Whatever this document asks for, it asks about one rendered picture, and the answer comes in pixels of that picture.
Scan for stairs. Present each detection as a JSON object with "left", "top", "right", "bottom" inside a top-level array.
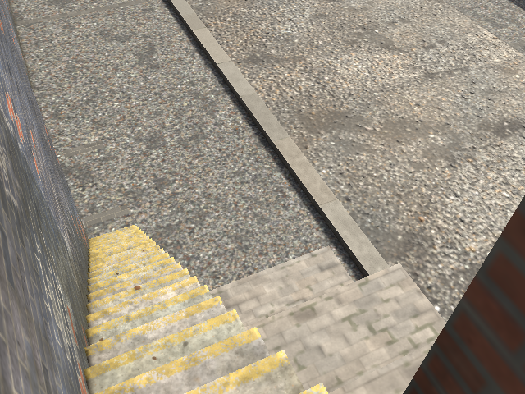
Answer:
[{"left": 84, "top": 225, "right": 328, "bottom": 394}]

